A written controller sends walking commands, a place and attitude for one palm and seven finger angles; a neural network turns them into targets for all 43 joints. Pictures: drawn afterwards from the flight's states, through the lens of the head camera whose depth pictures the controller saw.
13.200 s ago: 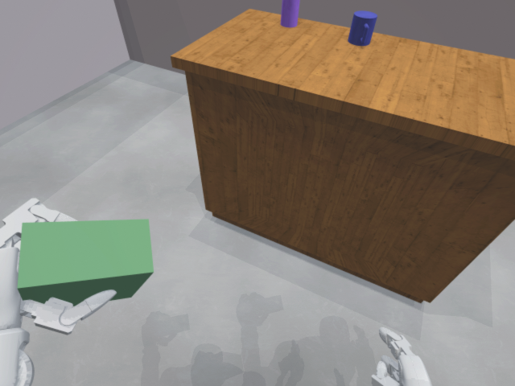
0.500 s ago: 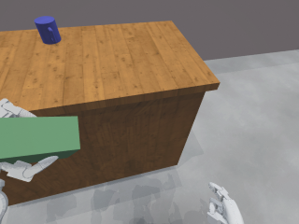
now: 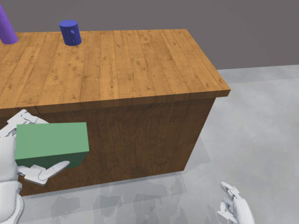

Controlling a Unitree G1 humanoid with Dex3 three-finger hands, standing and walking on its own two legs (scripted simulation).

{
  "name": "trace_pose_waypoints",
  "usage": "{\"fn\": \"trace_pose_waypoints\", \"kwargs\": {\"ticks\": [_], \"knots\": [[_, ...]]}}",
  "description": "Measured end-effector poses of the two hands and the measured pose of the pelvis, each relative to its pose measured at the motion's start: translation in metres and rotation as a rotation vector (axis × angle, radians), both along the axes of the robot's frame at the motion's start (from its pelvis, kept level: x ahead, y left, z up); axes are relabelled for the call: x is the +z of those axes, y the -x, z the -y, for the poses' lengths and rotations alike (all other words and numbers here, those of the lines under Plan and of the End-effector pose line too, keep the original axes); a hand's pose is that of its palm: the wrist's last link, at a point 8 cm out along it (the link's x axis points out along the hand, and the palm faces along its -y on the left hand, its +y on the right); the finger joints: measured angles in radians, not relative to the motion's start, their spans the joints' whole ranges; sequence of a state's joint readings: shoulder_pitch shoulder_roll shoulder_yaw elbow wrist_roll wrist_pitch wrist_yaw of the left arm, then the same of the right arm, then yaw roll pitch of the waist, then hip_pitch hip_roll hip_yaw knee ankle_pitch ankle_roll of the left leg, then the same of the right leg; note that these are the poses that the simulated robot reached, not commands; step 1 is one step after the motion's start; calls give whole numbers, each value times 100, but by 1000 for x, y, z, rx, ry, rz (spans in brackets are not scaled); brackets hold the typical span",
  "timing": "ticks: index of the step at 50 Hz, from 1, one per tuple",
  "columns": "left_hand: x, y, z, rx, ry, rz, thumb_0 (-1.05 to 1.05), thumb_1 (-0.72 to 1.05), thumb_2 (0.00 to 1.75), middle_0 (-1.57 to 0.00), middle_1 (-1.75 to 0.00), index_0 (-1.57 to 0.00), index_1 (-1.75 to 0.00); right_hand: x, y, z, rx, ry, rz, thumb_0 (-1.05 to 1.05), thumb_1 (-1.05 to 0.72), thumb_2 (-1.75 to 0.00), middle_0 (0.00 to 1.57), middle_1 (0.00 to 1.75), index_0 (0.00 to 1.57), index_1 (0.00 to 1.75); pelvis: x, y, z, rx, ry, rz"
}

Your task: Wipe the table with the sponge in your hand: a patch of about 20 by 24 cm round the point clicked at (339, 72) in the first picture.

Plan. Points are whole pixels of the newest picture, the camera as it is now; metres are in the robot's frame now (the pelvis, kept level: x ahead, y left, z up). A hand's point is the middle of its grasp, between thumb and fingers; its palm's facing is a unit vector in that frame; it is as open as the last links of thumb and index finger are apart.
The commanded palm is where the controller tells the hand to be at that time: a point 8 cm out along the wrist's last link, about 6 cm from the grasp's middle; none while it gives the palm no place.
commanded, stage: come to a stop and stand still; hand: left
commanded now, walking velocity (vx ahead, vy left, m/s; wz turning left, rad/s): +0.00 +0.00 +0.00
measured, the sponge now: (62, 148) +0.23 +0.23 +0.13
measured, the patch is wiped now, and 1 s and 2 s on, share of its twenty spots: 0.00 0.00 0.00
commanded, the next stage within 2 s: look again from close up in 0.04 s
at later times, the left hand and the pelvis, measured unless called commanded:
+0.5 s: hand (71, 128) +0.27 +0.22 +0.14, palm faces +0.40 -0.84 -0.37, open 10.2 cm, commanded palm +0.21 +0.25 +0.17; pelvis +0.05 -0.03 +0.00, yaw +1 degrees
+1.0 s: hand (85, 100) +0.35 +0.21 +0.16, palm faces +0.30 -0.86 -0.40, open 10.1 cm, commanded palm +0.29 +0.26 +0.17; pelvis +0.11 -0.01 -0.01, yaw -5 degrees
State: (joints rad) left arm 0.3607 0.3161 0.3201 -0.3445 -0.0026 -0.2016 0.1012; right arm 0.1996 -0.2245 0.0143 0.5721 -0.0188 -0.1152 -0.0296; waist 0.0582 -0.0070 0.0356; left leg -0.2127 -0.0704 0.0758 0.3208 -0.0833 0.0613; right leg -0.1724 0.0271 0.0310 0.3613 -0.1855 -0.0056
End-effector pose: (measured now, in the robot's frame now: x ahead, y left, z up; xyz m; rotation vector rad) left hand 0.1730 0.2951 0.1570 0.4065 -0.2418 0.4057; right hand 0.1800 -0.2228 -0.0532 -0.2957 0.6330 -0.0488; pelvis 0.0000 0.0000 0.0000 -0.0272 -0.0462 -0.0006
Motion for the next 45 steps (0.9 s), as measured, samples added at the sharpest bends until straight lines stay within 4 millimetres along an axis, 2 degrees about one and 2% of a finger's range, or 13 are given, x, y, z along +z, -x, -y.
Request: {"fn": "trace_pose_waypoints", "kwargs": {"ticks": [4,12,17,23,31,38,42,45], "knots": [[-1,-8,8,-24,-2,0,-1,-50,99,-75,-135,-74,-135,-1,-1,1,-4,-4,0,1,-90,-90,20,30,21,30,-1,-3,3,1,-10,2],[19,-15,17,-33,-87,15,-1,-50,99,-75,-135,-74,-135,-13,-6,1,2,-47,-44,1,-90,-90,20,30,21,30,0,-16,13,11,-12,-20],[8,-23,18,3,-61,-35,-1,-50,99,-75,-135,-74,-135,-21,-13,7,-6,-55,-86,1,-90,-90,20,30,21,30,1,-30,18,7,-8,-42],[-2,-48,30,3,-15,-65,-1,-50,99,-75,-135,-74,-135,-24,-31,19,-17,-40,-101,1,-90,-90,20,30,21,30,1,-48,26,15,-16,-52],[15,-70,48,-65,-73,-20,-1,-50,99,-75,-135,-74,-135,-15,-64,37,-43,-36,-42,1,-90,-90,20,30,21,30,-3,-67,36,4,-11,-63],[5,-81,39,-44,-59,-27,-1,-50,99,-75,-135,-74,-135,-16,-81,50,-79,-17,-34,1,-90,-90,20,30,21,30,-10,-87,31,-17,-2,-63],[-2,-98,30,-41,-29,-13,-1,-50,99,-75,-135,-74,-135,-20,-85,47,-99,0,-58,1,-90,-90,20,30,20,30,-13,-97,21,-31,-15,-55],[0,-115,28,-70,-38,3,-1,-50,99,-75,-135,-74,-134,-21,-85,40,-119,-11,-53,1,-90,-90,20,30,20,30,-15,-99,15,-53,-36,-37]]}}
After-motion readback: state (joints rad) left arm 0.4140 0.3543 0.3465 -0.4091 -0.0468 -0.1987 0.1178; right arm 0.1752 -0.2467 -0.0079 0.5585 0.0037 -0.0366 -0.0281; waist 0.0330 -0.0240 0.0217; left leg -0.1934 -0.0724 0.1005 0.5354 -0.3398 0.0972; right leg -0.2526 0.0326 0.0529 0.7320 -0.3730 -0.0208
